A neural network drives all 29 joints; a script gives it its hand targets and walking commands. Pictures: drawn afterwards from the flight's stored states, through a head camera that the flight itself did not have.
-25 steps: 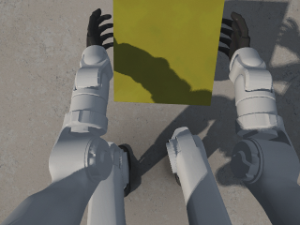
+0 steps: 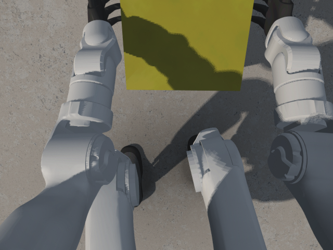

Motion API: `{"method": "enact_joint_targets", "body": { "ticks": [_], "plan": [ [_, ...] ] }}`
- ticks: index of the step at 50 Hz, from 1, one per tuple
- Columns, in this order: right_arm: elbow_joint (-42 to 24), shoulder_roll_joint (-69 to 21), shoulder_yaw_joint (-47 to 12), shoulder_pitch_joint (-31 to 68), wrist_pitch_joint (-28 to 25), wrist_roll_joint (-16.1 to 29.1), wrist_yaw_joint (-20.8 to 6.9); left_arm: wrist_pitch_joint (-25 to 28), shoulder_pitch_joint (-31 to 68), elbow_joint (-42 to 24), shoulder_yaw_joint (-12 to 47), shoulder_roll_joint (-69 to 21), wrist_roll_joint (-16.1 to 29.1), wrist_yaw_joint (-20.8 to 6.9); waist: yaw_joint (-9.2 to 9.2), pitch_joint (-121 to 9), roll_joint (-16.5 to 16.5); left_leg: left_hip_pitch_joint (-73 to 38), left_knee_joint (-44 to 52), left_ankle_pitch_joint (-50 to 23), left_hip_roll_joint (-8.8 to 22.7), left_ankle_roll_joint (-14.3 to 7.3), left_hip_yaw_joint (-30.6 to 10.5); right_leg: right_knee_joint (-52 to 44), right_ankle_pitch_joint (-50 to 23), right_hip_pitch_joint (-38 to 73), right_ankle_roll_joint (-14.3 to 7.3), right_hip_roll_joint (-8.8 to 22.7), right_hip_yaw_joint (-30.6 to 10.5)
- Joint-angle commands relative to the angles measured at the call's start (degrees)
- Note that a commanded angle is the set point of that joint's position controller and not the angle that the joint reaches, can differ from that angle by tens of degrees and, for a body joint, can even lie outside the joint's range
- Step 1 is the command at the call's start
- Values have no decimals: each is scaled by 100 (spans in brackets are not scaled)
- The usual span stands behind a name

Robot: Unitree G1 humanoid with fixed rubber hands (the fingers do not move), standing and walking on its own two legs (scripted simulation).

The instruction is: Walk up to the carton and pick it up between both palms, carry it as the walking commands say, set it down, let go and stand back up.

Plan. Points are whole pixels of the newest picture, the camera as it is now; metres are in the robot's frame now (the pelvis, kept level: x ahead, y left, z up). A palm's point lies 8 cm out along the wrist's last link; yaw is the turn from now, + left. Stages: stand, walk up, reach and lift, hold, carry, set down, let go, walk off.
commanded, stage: set down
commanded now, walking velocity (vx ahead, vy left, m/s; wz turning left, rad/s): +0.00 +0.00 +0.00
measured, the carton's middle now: (183, 20) +0.55 -0.12 -0.23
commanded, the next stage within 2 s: none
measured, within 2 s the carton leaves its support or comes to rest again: neither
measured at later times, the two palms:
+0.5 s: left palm (105, 28) +0.56 +0.04 -0.19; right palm (266, 23) +0.50 -0.28 -0.19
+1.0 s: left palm (106, 27) +0.56 +0.04 -0.20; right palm (266, 24) +0.50 -0.28 -0.19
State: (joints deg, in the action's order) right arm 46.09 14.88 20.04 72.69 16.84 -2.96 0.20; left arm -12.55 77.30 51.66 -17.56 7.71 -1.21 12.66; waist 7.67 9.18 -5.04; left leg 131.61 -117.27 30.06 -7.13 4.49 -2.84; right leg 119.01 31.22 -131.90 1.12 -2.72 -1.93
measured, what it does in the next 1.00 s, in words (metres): stands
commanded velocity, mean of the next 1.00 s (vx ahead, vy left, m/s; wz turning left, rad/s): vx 0.00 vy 0.00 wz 0.00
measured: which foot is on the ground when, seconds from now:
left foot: down 0.00-1.00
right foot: down 0.00-1.00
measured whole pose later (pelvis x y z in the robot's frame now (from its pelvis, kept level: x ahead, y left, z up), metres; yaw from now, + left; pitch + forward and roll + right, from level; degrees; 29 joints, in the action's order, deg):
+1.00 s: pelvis +0.01 +0.00 -0.03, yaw +0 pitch +37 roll +0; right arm 57.6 20.1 17.9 77.9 12.1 0.2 -2.6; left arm -9.4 82.4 59.7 -15.2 10.4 0.1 8.5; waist 7.9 19.4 -4.6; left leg 129.0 -125.4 33.8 -8.3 4.5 -3.3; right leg 126.8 35.8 -128.3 0.7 -1.7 -0.8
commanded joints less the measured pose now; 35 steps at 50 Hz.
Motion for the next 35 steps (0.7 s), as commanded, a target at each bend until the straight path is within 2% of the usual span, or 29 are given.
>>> {"method": "enact_joint_targets", "body": {
  "ticks": [1, 4, 8, 14, 20, 24, 35],
  "plan": [
    [-721, -4545, -2334, 3585, -300, 833, -1574, 113, 3445, -428, 2275, -5083, 616, -1527, 563, -6827, -41, -3170, 384, -1173, -337, -280, 873, -1122, -2103, 3626, 76, -182, 654],
    [-591, -4386, -2268, 3596, -363, 872, -1584, 170, 3476, -406, 2290, -4975, 637, -1515, 554, -6533, -200, -3083, 273, -1220, -331, -275, 863, -1006, -2171, 3500, 32, -184, 611],
    [-306, -4175, -2144, 3524, -423, 858, -1588, 222, 3505, -383, 2351, -4874, 710, -1532, 640, -6144, -382, -2985, 158, -1197, -320, -246, 848, -882, -2137, 3339, -22, -172, 578],
    [-181, -4091, -2119, 3464, -543, 892, -1598, 339, 3557, -481, 2473, -4831, 898, -1549, 771, -5884, -348, -2977, -17, -1466, -330, -250, 772, -662, -2424, 3313, -58, -170, 577],
    [-314, -4023, -2264, 3578, -643, 1076, -1586, 402, 3400, -457, 2513, -4718, 928, -1497, 660, -5968, -201, -3127, -128, -1731, -343, -292, 729, -539, -2660, 3355, -17, -165, 564],
    [-180, -3942, -2220, 3632, -672, 1068, -1581, 411, 3395, -315, 2401, -4632, 865, -1508, 610, -5672, -212, -3029, -141, -1570, -335, -310, 708, -536, -2450, 3171, -28, -164, 533],
    [294, -3801, -1902, 3646, -654, 842, -1636, 385, 3513, 58, 2063, -4413, 702, -1615, 637, -4838, -291, -2731, -125, -1044, -306, -350, 694, -546, -1856, 2771, -89, -156, 512]
  ]
}}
